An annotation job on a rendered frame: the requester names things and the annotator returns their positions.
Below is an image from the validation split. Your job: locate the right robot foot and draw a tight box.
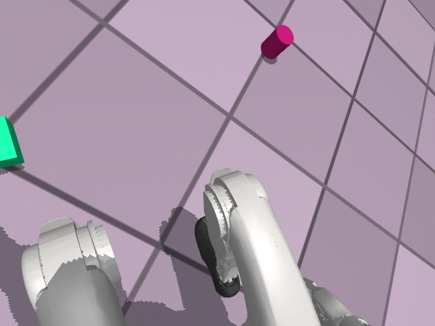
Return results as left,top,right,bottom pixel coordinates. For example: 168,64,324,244
194,216,240,297

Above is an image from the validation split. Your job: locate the right robot hand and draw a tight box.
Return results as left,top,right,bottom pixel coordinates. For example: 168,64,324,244
303,277,353,326

